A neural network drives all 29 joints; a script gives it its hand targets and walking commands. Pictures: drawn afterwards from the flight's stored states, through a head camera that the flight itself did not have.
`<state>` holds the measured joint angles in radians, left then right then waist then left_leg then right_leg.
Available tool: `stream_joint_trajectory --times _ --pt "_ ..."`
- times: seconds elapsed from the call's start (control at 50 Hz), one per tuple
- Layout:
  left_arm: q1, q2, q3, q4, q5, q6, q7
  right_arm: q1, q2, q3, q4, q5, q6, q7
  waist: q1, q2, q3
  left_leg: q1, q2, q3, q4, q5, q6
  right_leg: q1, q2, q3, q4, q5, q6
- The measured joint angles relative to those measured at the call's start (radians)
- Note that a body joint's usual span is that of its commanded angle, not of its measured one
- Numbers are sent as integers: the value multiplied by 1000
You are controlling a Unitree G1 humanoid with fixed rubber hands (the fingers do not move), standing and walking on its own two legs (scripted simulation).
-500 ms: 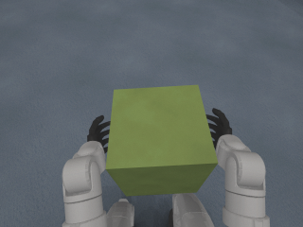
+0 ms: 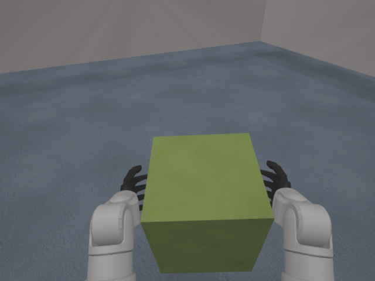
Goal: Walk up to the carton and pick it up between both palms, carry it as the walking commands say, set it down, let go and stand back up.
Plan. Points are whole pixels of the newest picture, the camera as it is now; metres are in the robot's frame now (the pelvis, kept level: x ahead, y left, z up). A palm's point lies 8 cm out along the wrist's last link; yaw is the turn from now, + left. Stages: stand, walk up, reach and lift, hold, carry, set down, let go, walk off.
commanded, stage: carry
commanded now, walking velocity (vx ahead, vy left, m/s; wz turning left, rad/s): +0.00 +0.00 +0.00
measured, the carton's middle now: (203, 205) +0.28 -0.02 +0.06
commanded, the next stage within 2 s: none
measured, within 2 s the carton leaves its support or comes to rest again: neither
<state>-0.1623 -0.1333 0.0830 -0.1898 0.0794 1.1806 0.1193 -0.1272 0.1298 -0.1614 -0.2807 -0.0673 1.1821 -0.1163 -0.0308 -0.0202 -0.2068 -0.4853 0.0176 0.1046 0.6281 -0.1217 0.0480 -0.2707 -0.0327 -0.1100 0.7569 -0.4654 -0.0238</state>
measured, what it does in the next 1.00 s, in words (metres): walks backwards: left foot, then right foot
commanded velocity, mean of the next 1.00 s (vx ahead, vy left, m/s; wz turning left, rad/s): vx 0.00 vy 0.00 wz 0.00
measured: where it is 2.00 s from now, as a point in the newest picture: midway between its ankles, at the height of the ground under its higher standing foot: outside the picture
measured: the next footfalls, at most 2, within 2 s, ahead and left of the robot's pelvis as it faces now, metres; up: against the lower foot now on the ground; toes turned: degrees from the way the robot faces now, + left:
left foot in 0.34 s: -0.03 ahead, +0.10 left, +0.00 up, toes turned -6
right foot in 0.62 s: -0.10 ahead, -0.11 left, +0.00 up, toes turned +3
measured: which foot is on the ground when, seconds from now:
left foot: down 0.00-0.16, up 0.18-0.32, down 0.34-1.00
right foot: down 0.00-0.34, up 0.36-0.60, down 0.62-1.00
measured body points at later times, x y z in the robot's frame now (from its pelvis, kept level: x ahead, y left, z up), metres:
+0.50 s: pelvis -0.13 +0.02 +0.01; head -0.12 +0.04 +0.46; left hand +0.15 +0.18 +0.06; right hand +0.17 -0.12 +0.08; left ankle -0.07 +0.10 -0.71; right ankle -0.08 -0.11 -0.68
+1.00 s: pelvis -0.14 -0.04 +0.01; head -0.19 -0.06 +0.46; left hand +0.13 +0.10 +0.10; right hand +0.13 -0.21 +0.10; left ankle -0.07 +0.10 -0.71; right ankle -0.14 -0.11 -0.71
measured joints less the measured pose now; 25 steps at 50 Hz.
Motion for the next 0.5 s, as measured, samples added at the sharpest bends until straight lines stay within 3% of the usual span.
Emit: stream_joint_trajectory --times 0.08,0.12,0.16,0.18,0.24,0.28,0.32,0.34,0.38,0.44,0.5 --pt "16 1 33 43 25 8 -13 -62 7 0 123 -25 7 12 -21 24 -47 14 12 -4 -91 62 -24 -8 19 -3 -38 -43 -12" --pt "13 1 35 72 31 20 -12 -63 7 -6 157 -35 13 18 -17 39 -45 31 5 -21 -167 102 -61 0 22 -20 -88 -19 -27" --pt "5 1 35 92 31 32 -6 -51 5 -11 174 -32 10 22 5 46 -33 27 -1 -34 -194 26 -126 5 21 -30 -143 18 -37" --pt "-4 0 38 89 33 39 -2 -49 5 -11 175 -28 6 22 23 42 -25 1 -3 -28 -138 -55 -136 -7 17 -25 -155 34 -39" --pt "-27 -4 56 50 24 41 7 -59 6 -4 144 -12 -11 15 72 16 15 -56 -9 -23 139 -143 -112 -55 5 0 -185 179 -18" --pt "-44 -7 69 35 7 21 6 -76 9 -6 103 -11 -9 2 72 12 31 -46 -10 -37 224 -163 -96 -94 5 -6 -198 267 -4" --pt "-60 -11 70 28 2 6 5 -99 14 -23 85 -13 -9 0 56 23 31 22 -1 -63 158 -194 -69 -150 15 -27 -165 260 3" --pt "-69 -11 69 26 4 2 6 -111 16 -33 84 -10 -11 0 44 27 31 55 -4 -77 85 -238 -38 -182 15 -37 -136 249 5" --pt "-74 -2 73 21 3 1 6 -111 17 -23 95 -8 -29 1 32 -22 63 43 -38 -65 69 -216 10 -220 -6 -3 -83 188 17" --pt "-47 -8 73 -7 2 15 11 -98 14 -12 88 -4 -21 3 44 -31 96 29 -36 -43 47 -159 18 -270 12 50 7 60 31" --pt "-27 -5 44 -42 -8 21 29 -77 11 -17 63 12 -25 11 43 -12 124 14 -39 -40 17 -126 19 -296 16 90 108 51 19"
